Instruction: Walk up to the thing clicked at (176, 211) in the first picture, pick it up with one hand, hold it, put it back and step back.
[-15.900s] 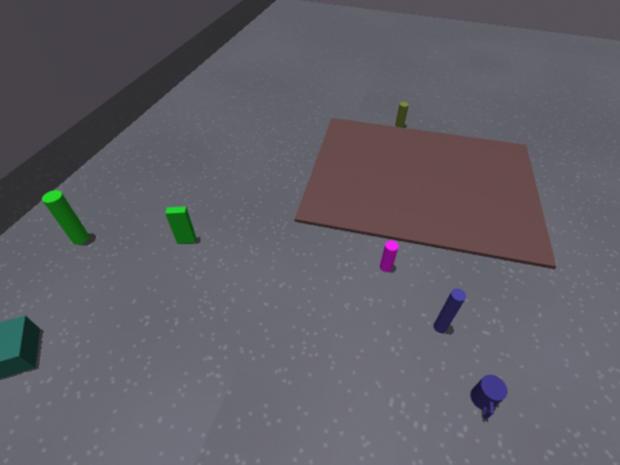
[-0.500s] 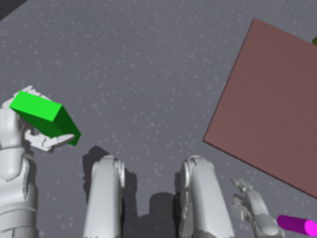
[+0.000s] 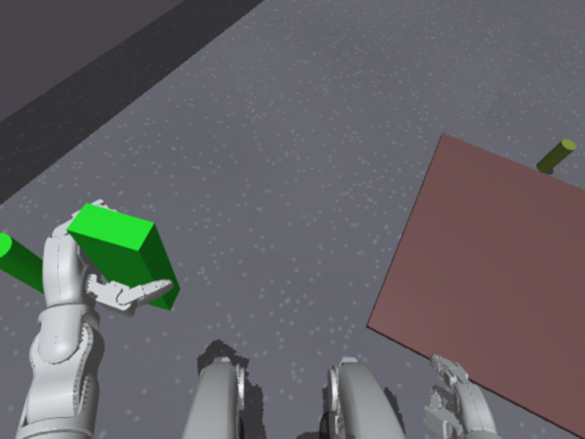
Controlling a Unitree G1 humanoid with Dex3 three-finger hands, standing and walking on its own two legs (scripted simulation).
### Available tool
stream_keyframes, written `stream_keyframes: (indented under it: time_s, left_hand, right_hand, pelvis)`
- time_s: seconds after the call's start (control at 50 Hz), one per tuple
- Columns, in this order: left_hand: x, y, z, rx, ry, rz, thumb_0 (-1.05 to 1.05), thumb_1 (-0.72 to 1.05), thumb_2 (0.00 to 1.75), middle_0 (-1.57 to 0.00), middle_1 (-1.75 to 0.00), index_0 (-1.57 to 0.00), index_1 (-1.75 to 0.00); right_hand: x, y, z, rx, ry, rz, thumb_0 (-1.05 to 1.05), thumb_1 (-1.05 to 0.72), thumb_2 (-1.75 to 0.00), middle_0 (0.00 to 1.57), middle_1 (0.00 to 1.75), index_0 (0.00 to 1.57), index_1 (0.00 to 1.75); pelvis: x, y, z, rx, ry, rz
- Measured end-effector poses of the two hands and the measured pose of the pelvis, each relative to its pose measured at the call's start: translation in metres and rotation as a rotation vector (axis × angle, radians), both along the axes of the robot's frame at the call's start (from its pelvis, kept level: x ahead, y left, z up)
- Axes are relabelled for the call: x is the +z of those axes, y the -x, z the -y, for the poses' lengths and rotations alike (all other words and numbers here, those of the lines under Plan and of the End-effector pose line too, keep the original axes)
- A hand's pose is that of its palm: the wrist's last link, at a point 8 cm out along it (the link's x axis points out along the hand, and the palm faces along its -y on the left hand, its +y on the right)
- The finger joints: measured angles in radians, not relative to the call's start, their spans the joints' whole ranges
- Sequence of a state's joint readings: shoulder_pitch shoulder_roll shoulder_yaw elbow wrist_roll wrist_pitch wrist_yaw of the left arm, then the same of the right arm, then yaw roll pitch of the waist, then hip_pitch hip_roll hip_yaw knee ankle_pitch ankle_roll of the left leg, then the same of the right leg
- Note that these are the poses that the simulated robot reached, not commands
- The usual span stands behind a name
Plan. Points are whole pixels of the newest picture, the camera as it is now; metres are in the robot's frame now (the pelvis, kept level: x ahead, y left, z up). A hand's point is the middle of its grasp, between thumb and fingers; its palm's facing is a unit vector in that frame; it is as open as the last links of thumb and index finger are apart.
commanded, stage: hold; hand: left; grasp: from the side
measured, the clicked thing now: (134, 264) +0.34 +0.20 +0.02
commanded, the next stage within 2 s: crouch in 1.54 s
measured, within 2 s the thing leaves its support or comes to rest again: neither
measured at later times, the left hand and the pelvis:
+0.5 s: hand (121, 217) +0.35 +0.19 +0.12, palm faces +0.17 -0.98 -0.05, open 9.4 cm; pelvis +0.02 +0.00 +0.08, yaw +1 degrees
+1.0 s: hand (118, 186) +0.37 +0.18 +0.16, palm faces +0.19 -0.98 -0.02, open 9.3 cm; pelvis +0.04 +0.00 +0.11, yaw +1 degrees
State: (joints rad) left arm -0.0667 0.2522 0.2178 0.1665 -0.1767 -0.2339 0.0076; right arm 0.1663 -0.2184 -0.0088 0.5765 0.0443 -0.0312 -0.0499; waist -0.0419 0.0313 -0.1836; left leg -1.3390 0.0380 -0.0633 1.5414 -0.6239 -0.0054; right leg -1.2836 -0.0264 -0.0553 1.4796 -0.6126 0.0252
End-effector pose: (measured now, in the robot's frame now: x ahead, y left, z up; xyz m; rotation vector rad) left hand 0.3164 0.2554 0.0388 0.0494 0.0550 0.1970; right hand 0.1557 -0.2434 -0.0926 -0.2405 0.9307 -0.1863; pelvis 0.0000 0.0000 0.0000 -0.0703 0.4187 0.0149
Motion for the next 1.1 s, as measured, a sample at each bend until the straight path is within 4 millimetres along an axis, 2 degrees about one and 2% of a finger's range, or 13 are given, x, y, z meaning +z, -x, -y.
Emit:
stream_keyframes:
  time_s: [0.2,0.36,0.52,0.84,1.1]
  left_hand:
    - [0.037,-0.003,0.011,-0.034,0.012,-0.005,-0.01,-0.51,0.83,-0.99,-1.23,-1.00,-1.22]
    - [0.065,-0.004,0.014,-0.013,0.015,0.018,-0.02,-0.51,0.82,-0.99,-1.23,-1.00,-1.22]
    - [0.083,-0.008,0.019,-0.021,0.009,0.007,-0.02,-0.51,0.82,-0.99,-1.23,-1.00,-1.22]
    - [0.112,-0.015,0.027,-0.009,0.032,0.034,-0.02,-0.50,0.81,-0.99,-1.23,-1.00,-1.22]
    - [0.125,-0.018,0.029,0.000,0.032,0.041,-0.02,-0.50,0.81,-0.99,-1.23,-1.00,-1.22]
  right_hand:
    - [0.044,0.002,0.003,0.004,0.010,0.002,0.01,-0.92,-0.90,0.20,0.30,0.21,0.30]
    - [0.063,0.001,-0.004,0.018,-0.008,-0.003,0.01,-0.93,-0.90,0.20,0.30,0.21,0.30]
    - [0.079,-0.003,-0.009,0.026,-0.023,0.004,0.01,-0.93,-0.90,0.20,0.30,0.21,0.30]
    - [0.104,-0.009,-0.004,0.028,-0.015,0.000,0.01,-0.93,-0.90,0.20,0.30,0.21,0.30]
    - [0.112,-0.014,-0.001,0.028,-0.025,-0.009,0.01,-0.93,-0.90,0.20,0.30,0.21,0.30]
  pelvis:
    - [0.041,-0.010,-0.002,0.003,-0.010,0.069]
    - [0.063,-0.018,-0.001,0.008,-0.018,0.112]
    - [0.082,-0.022,-0.001,0.009,-0.025,0.151]
    - [0.106,-0.034,0.003,0.010,-0.035,0.206]
    - [0.116,-0.041,0.005,0.008,-0.042,0.237]
